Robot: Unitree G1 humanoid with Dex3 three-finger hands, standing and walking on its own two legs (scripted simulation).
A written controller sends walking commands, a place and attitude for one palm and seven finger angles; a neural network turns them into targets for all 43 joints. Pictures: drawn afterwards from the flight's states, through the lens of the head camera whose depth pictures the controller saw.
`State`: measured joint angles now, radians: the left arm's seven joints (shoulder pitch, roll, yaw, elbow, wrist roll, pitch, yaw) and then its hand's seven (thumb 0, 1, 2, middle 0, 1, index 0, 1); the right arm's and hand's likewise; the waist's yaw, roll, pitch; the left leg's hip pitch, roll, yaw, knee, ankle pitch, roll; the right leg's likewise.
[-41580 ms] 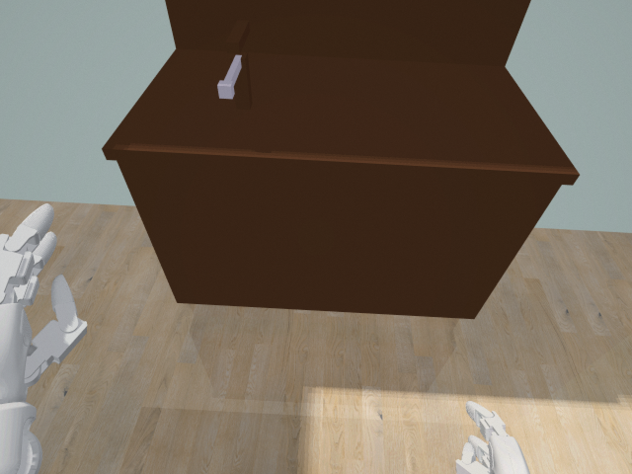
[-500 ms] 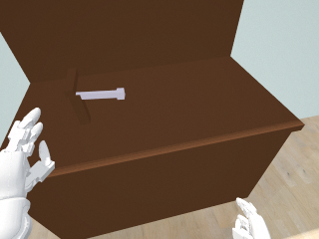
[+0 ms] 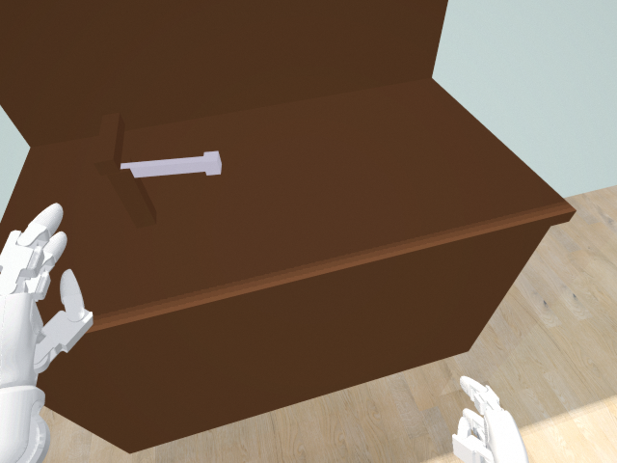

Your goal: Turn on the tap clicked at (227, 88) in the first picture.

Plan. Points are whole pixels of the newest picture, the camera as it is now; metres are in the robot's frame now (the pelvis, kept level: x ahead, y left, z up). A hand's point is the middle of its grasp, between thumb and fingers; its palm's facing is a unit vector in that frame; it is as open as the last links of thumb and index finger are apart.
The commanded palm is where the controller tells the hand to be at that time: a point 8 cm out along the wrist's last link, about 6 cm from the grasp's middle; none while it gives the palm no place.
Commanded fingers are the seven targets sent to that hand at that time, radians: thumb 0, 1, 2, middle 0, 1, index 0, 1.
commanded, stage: step back with the hand held close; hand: left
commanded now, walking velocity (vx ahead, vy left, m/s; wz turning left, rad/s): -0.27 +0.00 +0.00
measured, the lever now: (212, 163) +0.55 +0.21 +0.09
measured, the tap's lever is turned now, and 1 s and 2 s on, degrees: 80 80 80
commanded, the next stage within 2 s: stop stepping back and stand still in 1.40 s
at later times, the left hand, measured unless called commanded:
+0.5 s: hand (41, 369) +0.17 +0.26 +0.14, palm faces +0.40 -0.80 -0.45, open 7.4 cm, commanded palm +0.11 +0.30 +0.17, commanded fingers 0.00 0.90 0.90 -0.20 -0.30 -0.20 -0.30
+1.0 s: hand out of the picture +0.12 +0.27 +0.16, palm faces +0.47 -0.76 -0.45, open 7.4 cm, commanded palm +0.07 +0.30 +0.17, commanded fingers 0.00 0.90 0.90 -0.20 -0.30 -0.20 -0.30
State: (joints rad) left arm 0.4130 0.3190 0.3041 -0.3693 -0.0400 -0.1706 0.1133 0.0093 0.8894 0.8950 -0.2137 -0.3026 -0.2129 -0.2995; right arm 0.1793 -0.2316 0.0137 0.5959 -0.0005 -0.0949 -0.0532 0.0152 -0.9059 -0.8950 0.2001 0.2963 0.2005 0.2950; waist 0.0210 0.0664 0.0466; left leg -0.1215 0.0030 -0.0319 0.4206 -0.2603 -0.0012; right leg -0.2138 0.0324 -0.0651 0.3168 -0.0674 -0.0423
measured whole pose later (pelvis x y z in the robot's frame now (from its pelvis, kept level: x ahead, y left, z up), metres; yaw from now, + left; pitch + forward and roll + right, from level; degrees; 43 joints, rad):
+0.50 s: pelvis -0.05 +0.02 -0.02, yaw +0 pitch +0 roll +1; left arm 0.46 0.34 0.33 -0.45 0.00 -0.17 0.16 0.01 0.89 0.89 -0.22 -0.30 -0.22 -0.30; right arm 0.19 -0.23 0.00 0.55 0.00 -0.06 -0.08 0.01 -0.91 -0.89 0.20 0.30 0.20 0.29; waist 0.01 0.03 0.05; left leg -0.31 -0.05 0.00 0.58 -0.26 0.04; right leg -0.42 -0.02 -0.02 0.49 -0.07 0.01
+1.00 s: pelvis -0.08 +0.01 -0.02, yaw +2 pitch +3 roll +0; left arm 0.51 0.40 0.41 -0.55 -0.02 -0.19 0.18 0.01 0.89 0.89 -0.22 -0.30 -0.22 -0.30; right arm 0.23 -0.19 -0.02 0.63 -0.03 -0.12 -0.07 0.02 -0.91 -0.89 0.20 0.30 0.20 0.29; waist 0.01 -0.01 0.00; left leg -0.43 0.00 0.00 0.58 -0.19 0.02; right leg -0.39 0.06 0.02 0.80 -0.39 0.01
